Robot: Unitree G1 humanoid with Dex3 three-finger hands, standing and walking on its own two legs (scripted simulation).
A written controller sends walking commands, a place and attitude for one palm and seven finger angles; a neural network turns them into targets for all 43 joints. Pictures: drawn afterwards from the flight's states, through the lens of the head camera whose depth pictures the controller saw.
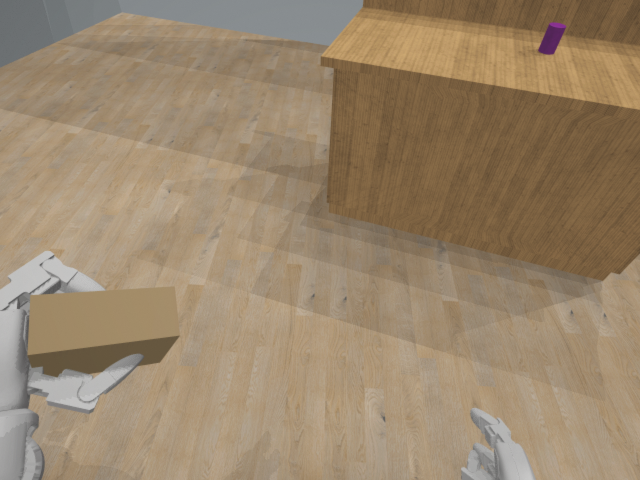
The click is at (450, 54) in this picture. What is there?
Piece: table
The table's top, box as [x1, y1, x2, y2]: [321, 7, 639, 120]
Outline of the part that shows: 321,55 321,65 639,120 639,45 562,35 555,52 551,55 543,54 537,50 545,32 362,7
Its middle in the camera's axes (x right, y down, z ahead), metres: +0.69 -0.60 +1.31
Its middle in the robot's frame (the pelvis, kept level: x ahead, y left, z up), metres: +1.42 -0.60 -0.04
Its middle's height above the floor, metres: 0.73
